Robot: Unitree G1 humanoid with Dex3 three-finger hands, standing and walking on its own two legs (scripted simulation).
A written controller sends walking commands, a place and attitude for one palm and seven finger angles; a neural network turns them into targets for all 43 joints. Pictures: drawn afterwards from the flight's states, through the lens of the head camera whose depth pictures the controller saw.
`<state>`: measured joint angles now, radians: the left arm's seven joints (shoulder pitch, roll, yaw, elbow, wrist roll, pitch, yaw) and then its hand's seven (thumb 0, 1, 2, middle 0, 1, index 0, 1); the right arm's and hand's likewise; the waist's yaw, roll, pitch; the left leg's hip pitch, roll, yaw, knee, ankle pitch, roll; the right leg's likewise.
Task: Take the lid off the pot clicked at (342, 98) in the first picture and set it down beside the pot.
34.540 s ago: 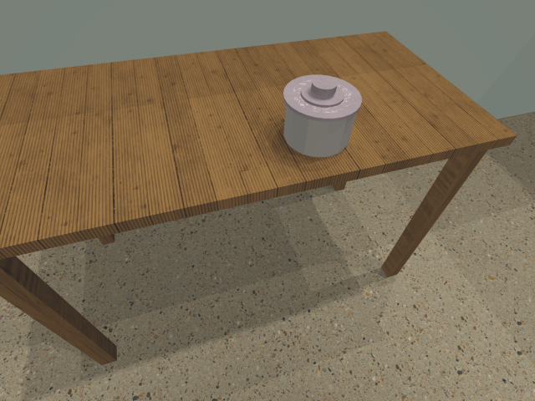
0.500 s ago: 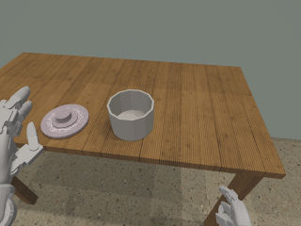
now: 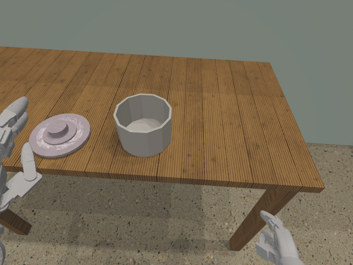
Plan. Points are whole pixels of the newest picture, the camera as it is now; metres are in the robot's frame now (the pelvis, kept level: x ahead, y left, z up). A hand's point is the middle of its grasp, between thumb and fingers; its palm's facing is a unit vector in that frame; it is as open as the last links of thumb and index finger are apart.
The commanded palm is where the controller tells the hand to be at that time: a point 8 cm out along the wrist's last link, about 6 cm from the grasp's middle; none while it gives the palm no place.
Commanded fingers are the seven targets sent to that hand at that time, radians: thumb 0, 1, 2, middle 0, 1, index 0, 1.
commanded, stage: step back with the hand held close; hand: left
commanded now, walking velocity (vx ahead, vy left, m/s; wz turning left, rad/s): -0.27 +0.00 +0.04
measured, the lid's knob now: (57, 128) +0.44 +0.38 +0.02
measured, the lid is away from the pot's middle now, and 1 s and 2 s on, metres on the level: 0.25 0.25 0.25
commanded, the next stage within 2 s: stop stepping back and stand still in 1.50 s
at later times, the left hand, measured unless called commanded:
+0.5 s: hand out of the picture +0.12 +0.26 +0.19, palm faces +0.42 -0.80 -0.41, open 7.4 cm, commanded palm +0.05 +0.30 +0.21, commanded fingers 0.00 0.90 0.90 -0.20 -0.30 -0.20 -0.30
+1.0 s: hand out of the picture +0.09 +0.24 +0.19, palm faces +0.44 -0.78 -0.45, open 7.4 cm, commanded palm +0.01 +0.29 +0.21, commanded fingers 0.00 0.90 0.90 -0.20 -0.30 -0.20 -0.30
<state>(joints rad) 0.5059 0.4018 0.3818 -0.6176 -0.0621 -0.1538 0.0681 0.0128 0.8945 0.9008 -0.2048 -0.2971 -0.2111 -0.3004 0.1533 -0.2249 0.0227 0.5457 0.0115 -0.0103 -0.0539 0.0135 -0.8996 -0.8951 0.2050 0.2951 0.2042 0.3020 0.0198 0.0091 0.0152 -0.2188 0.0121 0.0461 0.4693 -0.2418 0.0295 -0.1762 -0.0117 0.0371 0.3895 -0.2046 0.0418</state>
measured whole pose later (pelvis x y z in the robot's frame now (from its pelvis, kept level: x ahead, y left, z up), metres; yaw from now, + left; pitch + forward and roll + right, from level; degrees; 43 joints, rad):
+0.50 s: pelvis -0.07 +0.02 -0.02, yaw +2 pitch -1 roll -3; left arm 0.53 0.40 0.42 -0.68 -0.04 -0.23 0.12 0.01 0.89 0.90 -0.21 -0.30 -0.21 -0.30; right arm 0.23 -0.20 0.02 0.54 0.02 -0.09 -0.06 0.01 -0.90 -0.89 0.21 0.30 0.20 0.30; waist 0.01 0.00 0.03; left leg -0.41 0.00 0.02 0.64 -0.23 0.06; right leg -0.34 -0.02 0.01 0.53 -0.19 0.05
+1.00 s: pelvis -0.10 +0.00 -0.03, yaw +4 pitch -2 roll -2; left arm 0.50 0.44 0.46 -0.70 -0.01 -0.28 0.13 0.01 0.89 0.90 -0.21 -0.30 -0.22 -0.30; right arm 0.24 -0.19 -0.02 0.55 0.00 -0.12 -0.06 0.01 -0.90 -0.90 0.20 0.30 0.20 0.30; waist -0.03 -0.02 0.05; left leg -0.49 0.02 0.04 0.73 -0.24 0.06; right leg -0.43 0.02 0.06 0.65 -0.20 0.03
